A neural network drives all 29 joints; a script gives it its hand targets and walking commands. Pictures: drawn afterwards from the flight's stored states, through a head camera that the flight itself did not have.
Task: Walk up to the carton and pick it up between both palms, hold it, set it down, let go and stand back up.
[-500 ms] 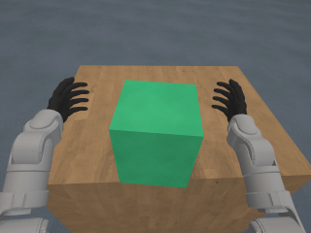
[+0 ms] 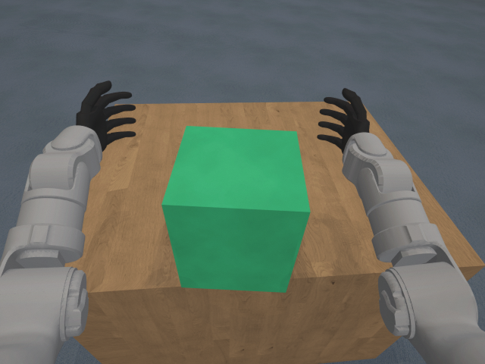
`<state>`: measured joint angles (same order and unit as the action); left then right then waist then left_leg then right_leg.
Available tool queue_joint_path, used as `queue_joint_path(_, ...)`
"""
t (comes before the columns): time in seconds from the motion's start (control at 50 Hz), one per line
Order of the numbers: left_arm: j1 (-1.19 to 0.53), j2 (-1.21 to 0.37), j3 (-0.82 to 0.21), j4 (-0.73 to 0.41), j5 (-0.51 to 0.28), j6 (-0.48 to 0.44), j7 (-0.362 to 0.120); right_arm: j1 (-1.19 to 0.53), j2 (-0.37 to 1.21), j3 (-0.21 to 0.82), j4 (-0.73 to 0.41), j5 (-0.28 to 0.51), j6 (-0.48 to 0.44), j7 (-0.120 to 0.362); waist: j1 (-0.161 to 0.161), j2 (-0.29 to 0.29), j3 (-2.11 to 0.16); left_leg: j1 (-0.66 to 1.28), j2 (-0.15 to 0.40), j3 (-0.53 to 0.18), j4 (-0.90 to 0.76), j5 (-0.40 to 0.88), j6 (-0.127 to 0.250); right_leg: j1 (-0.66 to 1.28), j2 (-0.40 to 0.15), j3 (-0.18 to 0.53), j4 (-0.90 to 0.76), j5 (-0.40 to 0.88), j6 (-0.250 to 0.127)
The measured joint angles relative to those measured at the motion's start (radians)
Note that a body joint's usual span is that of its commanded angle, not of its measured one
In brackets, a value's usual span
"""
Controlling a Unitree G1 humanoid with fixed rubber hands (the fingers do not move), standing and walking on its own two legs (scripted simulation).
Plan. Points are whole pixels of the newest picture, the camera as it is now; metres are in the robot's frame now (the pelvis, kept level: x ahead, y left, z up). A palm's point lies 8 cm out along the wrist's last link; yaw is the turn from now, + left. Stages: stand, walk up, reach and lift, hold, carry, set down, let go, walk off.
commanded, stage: reach and lift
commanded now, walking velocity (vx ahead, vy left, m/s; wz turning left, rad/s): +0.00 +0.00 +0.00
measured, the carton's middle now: (237, 211) +0.41 -0.01 +0.04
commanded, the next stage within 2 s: none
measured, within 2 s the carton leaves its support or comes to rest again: neither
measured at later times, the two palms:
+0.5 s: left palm (128, 167) +0.43 +0.18 +0.14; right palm (334, 186) +0.39 -0.18 +0.12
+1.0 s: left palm (145, 174) +0.43 +0.15 +0.12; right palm (327, 190) +0.39 -0.17 +0.11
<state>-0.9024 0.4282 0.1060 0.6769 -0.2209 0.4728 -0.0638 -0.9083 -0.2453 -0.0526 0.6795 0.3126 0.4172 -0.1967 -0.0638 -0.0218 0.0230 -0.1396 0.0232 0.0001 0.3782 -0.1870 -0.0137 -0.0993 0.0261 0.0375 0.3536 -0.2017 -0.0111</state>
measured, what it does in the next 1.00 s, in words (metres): stands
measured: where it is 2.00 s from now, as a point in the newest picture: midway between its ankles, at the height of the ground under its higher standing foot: outside the picture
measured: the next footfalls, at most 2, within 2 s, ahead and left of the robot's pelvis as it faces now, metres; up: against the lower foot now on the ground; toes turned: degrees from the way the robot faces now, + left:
none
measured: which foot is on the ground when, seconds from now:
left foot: down 0.00-1.00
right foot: down 0.00-1.00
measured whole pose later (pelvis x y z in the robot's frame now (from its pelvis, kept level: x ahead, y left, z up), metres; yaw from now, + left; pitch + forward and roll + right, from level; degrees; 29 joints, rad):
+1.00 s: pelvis +0.00 +0.00 +0.00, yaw +0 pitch +2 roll +0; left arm -0.87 0.20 0.08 1.09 -0.12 -0.02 0.00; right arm -0.73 -0.11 0.02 0.94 0.26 -0.05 -0.21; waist -0.06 -0.03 -0.03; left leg -0.22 0.02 0.00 0.38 -0.18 -0.02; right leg -0.18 0.03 0.04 0.35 -0.20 -0.01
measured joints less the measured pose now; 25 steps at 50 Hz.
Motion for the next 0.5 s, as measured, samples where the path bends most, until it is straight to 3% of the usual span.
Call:
queue_joint_path(0.26,-0.006,-0.073,-0.016,0.227,0.000,-0.209,0.013,0.041,0.016,0.027,0.181,0.000,-0.153,0.009,0.000,0.000,-0.012,0.000,0.000,0.000,0.000,0.000,-0.001,0.000,0.000,0.000,0.000,0.000,0.000)
queue_joint_path(0.38,-0.004,-0.113,-0.023,0.351,0.000,-0.324,0.022,0.093,0.048,0.034,0.234,-0.015,-0.242,0.009,0.000,-0.001,-0.012,-0.007,0.000,0.000,0.000,0.000,0.000,-0.007,0.000,0.000,0.000,-0.001,0.000)
queue_joint_path(0.5,0.012,-0.145,-0.023,0.391,0.009,-0.439,0.033,0.146,0.099,0.042,0.240,-0.037,-0.348,0.006,0.000,-0.005,-0.018,-0.039,0.000,0.000,0.000,0.001,0.000,-0.039,0.000,0.000,0.000,0.001,0.000)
